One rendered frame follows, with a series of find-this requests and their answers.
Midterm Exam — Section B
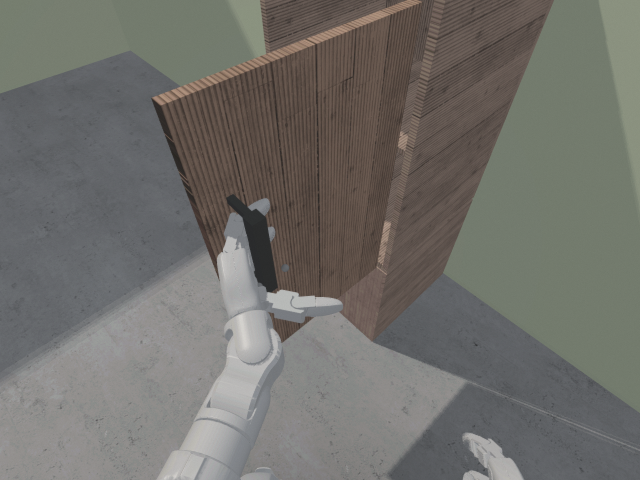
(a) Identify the left robot forearm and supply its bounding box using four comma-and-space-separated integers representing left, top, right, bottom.
156, 310, 285, 480

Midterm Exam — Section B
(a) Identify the left robot hand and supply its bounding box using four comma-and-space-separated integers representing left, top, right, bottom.
217, 198, 343, 323

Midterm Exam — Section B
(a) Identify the left robot shin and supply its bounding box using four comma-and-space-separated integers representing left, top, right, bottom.
254, 467, 275, 476

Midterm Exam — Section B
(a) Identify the handle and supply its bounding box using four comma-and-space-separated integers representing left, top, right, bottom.
226, 194, 278, 293

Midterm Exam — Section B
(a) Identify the cupboard door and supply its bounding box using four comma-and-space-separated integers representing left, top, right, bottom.
151, 0, 423, 343

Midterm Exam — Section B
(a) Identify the right robot hand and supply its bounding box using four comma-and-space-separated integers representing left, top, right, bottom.
462, 433, 524, 480

